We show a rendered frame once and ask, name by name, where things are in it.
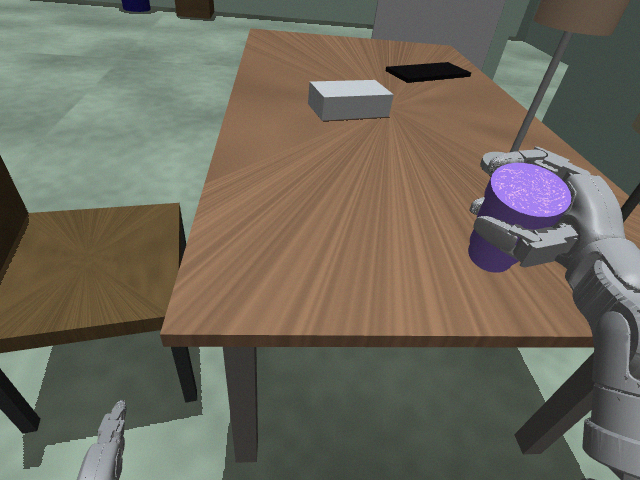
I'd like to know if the desk lamp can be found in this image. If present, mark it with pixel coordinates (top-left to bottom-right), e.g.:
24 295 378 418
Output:
480 0 630 176
621 112 640 223

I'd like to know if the table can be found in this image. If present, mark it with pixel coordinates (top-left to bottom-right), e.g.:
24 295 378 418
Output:
160 28 640 463

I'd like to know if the chair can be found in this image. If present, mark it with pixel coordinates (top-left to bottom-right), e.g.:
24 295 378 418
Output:
0 155 197 434

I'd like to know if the right robot arm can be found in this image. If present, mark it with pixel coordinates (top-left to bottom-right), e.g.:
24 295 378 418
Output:
565 238 640 480

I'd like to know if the left robot hand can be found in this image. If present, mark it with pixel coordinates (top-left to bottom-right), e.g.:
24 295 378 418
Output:
77 400 127 480

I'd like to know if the right robot hand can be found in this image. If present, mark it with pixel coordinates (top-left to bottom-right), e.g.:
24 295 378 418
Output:
469 147 626 269

